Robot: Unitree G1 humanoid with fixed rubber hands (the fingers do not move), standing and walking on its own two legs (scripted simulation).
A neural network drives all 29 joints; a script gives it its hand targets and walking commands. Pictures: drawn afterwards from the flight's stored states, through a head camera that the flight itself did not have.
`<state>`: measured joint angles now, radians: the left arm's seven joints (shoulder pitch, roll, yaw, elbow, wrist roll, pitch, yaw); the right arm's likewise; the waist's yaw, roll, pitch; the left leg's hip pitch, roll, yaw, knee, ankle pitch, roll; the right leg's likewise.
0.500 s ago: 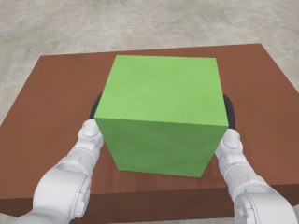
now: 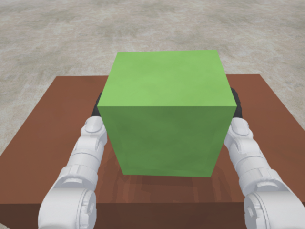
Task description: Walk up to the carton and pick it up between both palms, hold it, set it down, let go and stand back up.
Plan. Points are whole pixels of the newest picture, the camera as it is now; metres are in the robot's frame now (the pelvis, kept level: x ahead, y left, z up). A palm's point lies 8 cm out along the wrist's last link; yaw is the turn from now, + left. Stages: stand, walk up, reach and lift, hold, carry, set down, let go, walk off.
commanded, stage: reach and lift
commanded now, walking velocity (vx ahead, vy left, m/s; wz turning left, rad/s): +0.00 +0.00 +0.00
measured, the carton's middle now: (166, 117) +0.42 -0.05 +0.10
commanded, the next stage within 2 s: hold in 1.96 s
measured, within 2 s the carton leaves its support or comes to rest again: neither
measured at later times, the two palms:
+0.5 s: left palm (88, 118) +0.37 +0.15 +0.16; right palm (235, 114) +0.35 -0.21 +0.16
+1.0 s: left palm (80, 118) +0.36 +0.16 +0.18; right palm (230, 108) +0.36 -0.19 +0.17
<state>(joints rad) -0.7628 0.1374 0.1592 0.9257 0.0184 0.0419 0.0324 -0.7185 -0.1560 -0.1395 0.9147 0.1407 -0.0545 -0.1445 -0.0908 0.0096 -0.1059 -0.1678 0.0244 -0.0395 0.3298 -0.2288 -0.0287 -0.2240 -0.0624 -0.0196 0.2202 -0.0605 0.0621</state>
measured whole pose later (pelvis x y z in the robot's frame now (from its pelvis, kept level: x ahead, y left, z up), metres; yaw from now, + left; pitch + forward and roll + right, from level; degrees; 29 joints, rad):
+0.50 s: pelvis -0.02 -0.01 +0.00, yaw +1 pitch -3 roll -1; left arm -0.72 0.07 0.28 0.57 0.17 0.37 -0.03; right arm -0.71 -0.13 -0.18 0.79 0.08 0.11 -0.12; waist -0.07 -0.04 -0.02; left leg -0.06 0.04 -0.06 0.33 -0.21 -0.04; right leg -0.11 -0.05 -0.04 0.22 -0.05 0.04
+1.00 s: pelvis -0.01 -0.01 +0.00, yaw +2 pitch -5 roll -1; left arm -0.61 0.04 0.30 0.25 0.18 0.58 -0.05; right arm -0.67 -0.15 -0.09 0.57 0.19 0.29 -0.15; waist -0.08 -0.02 0.00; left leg -0.03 0.04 -0.08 0.35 -0.24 -0.04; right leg -0.07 -0.05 -0.06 0.23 -0.08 0.05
